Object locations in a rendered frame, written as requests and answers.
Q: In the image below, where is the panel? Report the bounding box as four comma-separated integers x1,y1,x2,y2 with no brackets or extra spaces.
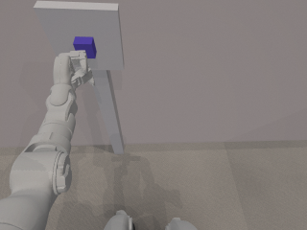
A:
34,0,125,154

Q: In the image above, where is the robot right thigh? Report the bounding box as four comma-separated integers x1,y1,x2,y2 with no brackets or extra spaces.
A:
165,220,198,230

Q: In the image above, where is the button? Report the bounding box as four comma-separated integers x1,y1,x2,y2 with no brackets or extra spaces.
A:
73,36,97,58

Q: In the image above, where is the left robot shin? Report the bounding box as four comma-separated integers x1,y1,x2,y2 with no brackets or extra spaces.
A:
116,210,127,216

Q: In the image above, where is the left robot hand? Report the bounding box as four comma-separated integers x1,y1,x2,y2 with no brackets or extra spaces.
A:
53,50,95,91

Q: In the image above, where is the left robot upper arm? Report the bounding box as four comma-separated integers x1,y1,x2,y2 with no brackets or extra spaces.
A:
0,150,72,230

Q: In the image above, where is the robot left forearm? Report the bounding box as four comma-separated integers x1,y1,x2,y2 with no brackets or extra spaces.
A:
9,83,78,192

